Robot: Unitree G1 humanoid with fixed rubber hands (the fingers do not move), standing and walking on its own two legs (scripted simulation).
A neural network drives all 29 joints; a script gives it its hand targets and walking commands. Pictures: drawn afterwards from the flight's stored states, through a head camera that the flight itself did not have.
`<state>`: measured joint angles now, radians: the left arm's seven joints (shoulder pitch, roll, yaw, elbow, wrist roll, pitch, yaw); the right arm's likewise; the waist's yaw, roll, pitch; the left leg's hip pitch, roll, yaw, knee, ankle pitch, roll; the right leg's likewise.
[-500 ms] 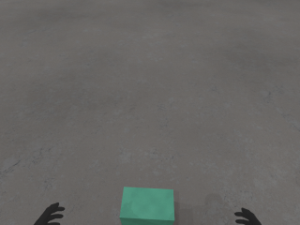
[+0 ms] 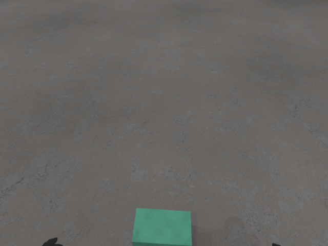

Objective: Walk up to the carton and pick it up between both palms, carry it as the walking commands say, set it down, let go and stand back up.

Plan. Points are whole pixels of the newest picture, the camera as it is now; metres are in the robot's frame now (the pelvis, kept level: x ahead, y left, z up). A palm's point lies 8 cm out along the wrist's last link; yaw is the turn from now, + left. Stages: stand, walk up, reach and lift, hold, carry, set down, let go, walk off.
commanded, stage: stand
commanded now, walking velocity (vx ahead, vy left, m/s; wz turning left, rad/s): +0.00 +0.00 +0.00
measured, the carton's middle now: (162, 231) +0.37 +0.00 -0.68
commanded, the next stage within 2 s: none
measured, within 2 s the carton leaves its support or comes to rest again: neither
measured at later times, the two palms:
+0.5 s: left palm out of the picture +0.08 +0.31 -0.10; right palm out of the picture +0.08 -0.30 -0.10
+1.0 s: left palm out of the picture +0.07 +0.31 -0.10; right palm out of the picture +0.08 -0.31 -0.10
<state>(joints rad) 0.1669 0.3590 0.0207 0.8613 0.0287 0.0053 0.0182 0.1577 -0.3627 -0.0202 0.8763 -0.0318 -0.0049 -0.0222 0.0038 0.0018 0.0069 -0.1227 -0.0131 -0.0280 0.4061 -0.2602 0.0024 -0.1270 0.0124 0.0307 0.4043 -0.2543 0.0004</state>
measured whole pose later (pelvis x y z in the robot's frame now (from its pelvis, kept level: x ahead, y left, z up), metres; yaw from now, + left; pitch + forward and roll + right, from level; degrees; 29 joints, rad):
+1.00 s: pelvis -0.02 +0.00 +0.00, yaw +0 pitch -2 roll +0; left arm 0.12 0.39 0.01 1.04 0.02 -0.01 0.01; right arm 0.13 -0.39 0.00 1.03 -0.02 -0.02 -0.02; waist 0.00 0.00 0.02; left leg -0.10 -0.02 -0.03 0.34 -0.20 0.01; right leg -0.10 0.00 0.03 0.33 -0.19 0.01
